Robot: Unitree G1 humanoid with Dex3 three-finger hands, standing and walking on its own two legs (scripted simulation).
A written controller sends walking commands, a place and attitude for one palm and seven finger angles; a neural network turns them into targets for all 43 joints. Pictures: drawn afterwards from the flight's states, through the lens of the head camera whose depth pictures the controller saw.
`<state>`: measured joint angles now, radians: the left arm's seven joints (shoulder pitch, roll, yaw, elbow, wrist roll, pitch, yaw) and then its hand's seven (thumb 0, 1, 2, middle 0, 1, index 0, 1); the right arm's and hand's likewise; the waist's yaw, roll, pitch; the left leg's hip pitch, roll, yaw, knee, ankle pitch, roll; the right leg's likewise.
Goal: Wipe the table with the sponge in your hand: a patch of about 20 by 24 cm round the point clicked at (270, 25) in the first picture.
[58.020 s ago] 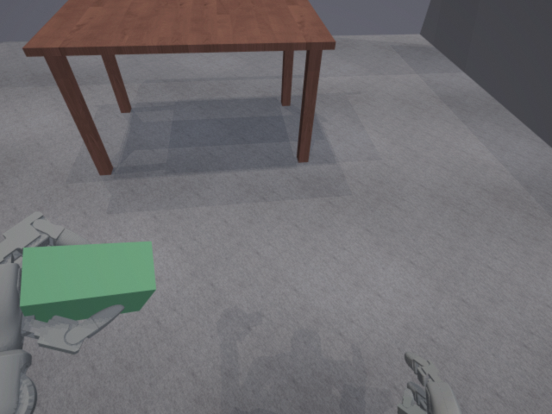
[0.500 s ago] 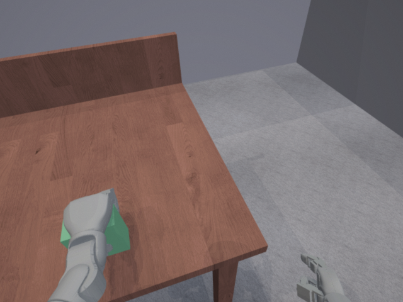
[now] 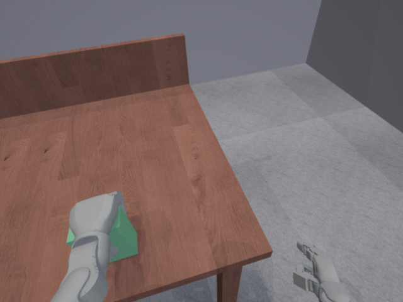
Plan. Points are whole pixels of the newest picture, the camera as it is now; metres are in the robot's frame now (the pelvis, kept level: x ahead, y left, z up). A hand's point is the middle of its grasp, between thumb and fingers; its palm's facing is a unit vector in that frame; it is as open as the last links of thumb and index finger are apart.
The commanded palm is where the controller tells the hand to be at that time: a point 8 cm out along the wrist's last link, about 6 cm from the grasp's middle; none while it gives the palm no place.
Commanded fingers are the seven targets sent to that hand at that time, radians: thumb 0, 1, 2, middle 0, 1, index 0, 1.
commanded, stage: lift the sponge slowly off the table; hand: left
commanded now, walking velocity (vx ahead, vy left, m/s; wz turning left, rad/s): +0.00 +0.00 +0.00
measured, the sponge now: (108, 241) +0.23 +0.25 -0.03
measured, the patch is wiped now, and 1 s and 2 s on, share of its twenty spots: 1.00 1.00 1.00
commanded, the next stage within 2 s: bring the sponge back beside the body in 1.42 s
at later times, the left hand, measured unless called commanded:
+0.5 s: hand (99, 226) +0.23 +0.24 +0.05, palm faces -0.02 -0.14 -0.99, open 9.6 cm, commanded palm +0.21 +0.24 +0.12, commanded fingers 0.00 0.10 1.30 -1.20 -1.60 -1.20 -1.60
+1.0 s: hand (94, 220) +0.23 +0.24 +0.08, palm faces +0.02 -0.14 -0.99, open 9.6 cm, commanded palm +0.20 +0.24 +0.15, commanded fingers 0.00 0.10 1.30 -1.20 -1.60 -1.20 -1.60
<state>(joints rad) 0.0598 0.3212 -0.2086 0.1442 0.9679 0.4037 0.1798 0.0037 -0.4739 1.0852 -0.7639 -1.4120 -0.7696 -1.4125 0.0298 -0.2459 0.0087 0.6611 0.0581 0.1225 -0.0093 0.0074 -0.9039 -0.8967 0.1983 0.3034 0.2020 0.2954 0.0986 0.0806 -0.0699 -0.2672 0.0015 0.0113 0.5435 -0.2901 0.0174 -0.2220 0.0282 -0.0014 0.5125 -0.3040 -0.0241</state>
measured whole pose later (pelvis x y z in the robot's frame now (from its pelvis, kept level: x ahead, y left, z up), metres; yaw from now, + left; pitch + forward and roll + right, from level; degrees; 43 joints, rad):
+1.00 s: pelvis -0.02 -0.01 +0.01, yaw +0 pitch -5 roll +0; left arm 0.06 0.39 -0.18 -0.04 0.93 0.45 0.04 0.00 -0.48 1.08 -0.78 -1.39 -0.79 -1.39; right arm -0.02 -0.27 0.03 0.69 0.06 0.10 -0.02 0.01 -0.90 -0.90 0.20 0.30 0.20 0.30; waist 0.11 0.11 -0.02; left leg -0.12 0.01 0.01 0.41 -0.21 0.00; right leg -0.08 0.04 0.00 0.39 -0.23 -0.04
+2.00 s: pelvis -0.02 -0.01 +0.01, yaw +0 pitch -5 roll +0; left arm 0.14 0.45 -0.16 -0.24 0.90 0.48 -0.05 0.00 -0.48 1.08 -0.78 -1.38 -0.79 -1.38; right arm -0.05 -0.28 0.04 0.65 0.05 0.11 -0.02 0.01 -0.90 -0.90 0.20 0.30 0.20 0.30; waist 0.13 0.12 0.00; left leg -0.12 0.01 0.00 0.42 -0.21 0.00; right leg -0.07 0.04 -0.01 0.39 -0.23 -0.04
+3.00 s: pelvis -0.03 +0.00 +0.01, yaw +1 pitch -6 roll -1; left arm 0.29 0.52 0.00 -0.36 0.86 0.41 -0.05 0.00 -0.48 1.08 -0.78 -1.38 -0.79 -1.38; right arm -0.02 -0.26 0.05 0.65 0.05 0.07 -0.04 0.01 -0.90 -0.90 0.20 0.30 0.20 0.30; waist 0.14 0.12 0.01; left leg -0.13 0.00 -0.01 0.44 -0.20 0.01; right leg -0.07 0.04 -0.01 0.39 -0.21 -0.03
